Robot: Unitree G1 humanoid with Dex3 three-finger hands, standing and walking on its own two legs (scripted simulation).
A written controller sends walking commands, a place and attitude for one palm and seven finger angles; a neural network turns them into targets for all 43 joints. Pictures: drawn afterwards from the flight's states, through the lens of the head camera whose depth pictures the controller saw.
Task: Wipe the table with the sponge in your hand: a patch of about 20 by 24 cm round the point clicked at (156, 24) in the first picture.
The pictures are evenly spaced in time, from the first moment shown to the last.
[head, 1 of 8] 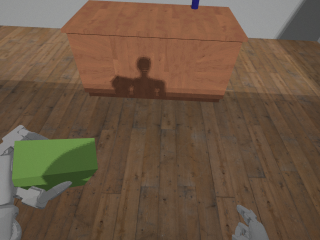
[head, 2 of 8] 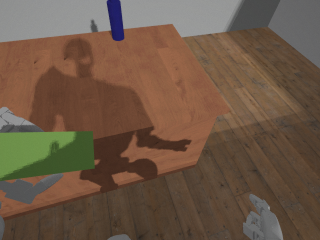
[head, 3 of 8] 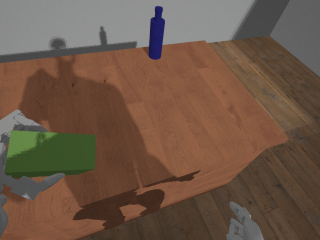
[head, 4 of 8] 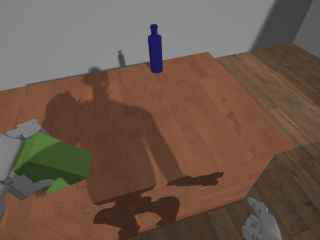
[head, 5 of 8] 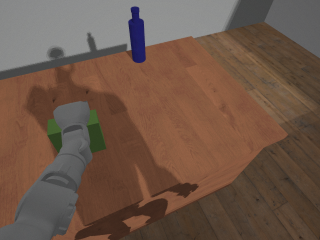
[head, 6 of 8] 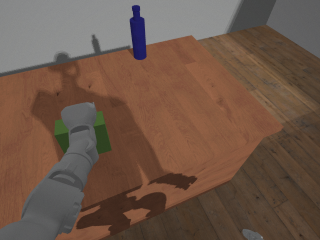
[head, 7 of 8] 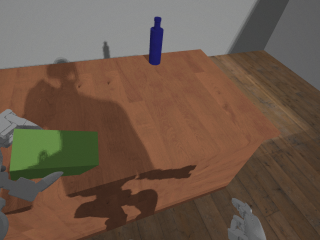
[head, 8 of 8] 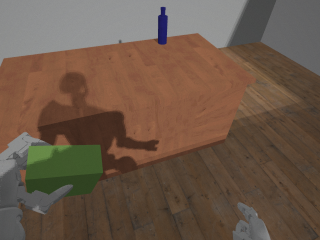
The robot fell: no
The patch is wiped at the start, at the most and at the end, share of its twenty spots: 0.00 1.00 1.00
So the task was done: yes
